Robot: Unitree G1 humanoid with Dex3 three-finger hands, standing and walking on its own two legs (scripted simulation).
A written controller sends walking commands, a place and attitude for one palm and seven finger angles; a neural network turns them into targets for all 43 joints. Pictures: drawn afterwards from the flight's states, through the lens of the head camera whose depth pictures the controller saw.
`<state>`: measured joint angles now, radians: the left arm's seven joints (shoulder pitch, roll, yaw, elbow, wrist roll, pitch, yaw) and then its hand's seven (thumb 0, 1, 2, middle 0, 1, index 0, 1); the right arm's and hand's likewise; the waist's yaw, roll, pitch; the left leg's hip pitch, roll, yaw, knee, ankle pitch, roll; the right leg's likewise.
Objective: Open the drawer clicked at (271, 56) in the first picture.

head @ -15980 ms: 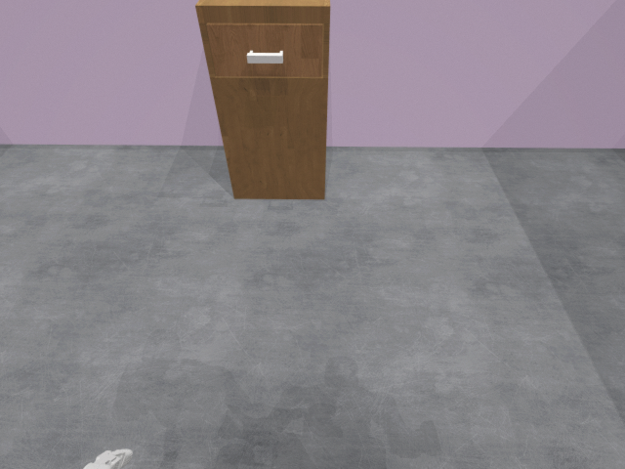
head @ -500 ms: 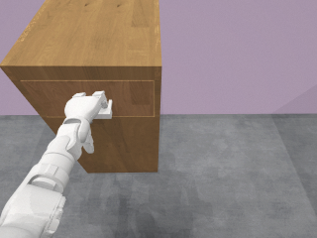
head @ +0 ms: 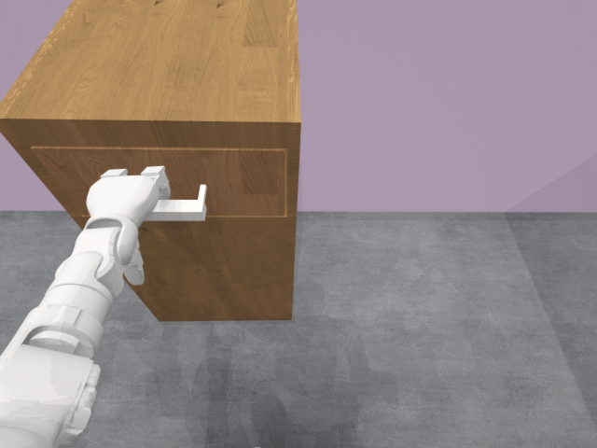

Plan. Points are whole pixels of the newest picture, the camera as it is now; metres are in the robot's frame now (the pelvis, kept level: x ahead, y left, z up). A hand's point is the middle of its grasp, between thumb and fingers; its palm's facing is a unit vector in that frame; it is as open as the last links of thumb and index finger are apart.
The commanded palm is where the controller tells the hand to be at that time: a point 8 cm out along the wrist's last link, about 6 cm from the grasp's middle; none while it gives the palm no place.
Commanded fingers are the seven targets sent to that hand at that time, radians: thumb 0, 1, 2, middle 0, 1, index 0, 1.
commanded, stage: move the hooked fingers above the handle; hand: left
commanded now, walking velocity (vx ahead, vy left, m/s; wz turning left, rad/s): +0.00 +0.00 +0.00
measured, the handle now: (170, 200) +0.52 +0.23 -0.04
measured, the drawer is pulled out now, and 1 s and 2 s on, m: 0.00 0.00 0.00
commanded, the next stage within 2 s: lower the fingers behind the handle in 0.68 s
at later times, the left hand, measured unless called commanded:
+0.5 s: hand (140, 217) +0.44 +0.24 +0.02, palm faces -0.18 -0.04 -0.98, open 13.8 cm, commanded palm +0.42 +0.22 +0.08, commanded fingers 0.00 -0.50 0.30 -0.30 -1.20 -0.30 -1.20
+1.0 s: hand (150, 219) +0.44 +0.23 +0.00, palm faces -0.20 -0.08 -0.98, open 13.9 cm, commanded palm +0.43 +0.23 +0.07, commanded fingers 0.00 -0.50 0.30 -0.30 -1.20 -0.30 -1.20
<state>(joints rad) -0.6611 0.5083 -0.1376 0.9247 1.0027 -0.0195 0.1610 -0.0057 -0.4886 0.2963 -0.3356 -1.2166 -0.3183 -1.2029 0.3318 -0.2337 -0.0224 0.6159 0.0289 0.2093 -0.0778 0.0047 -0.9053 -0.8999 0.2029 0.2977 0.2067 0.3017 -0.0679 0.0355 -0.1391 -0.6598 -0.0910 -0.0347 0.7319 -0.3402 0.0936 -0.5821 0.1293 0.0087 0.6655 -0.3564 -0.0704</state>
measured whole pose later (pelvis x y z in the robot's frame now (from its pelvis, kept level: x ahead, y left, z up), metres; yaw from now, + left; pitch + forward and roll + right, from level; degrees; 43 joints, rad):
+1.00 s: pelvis +0.00 +0.01 -0.01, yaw -1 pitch +17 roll -2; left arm -0.73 0.46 -0.11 1.02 0.99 0.02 0.17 -0.01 -0.49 0.30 -0.32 -1.20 -0.32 -1.20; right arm 0.32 -0.23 -0.01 0.65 0.02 0.22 -0.05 0.00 -0.91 -0.90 0.20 0.30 0.21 0.30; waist -0.09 0.05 -0.17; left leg -0.71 -0.09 -0.02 0.78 -0.36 0.10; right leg -0.64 0.13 0.01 0.72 -0.38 -0.06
